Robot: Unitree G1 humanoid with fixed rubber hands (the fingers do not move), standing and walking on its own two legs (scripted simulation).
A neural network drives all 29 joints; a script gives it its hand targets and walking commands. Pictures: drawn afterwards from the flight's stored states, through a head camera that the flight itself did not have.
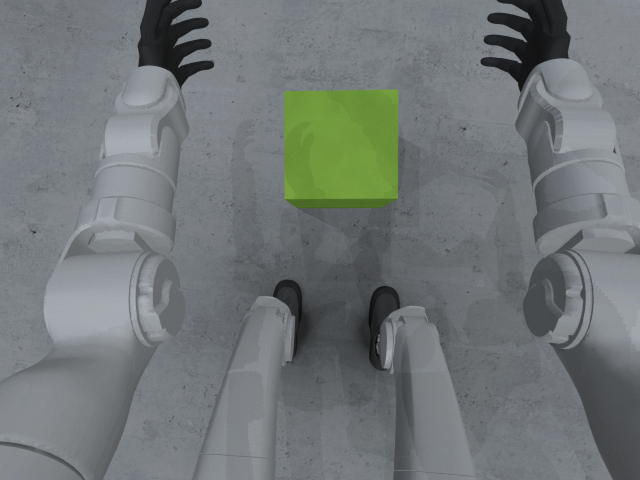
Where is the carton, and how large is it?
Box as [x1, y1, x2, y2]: [284, 89, 397, 207]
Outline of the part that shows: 397,89 284,91 285,199 296,207 381,207 397,198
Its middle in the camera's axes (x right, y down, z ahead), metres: +0.05 -0.18 +0.84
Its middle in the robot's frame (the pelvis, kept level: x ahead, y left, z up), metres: +0.52 +0.02 -0.52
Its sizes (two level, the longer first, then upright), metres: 0.210 0.200 0.250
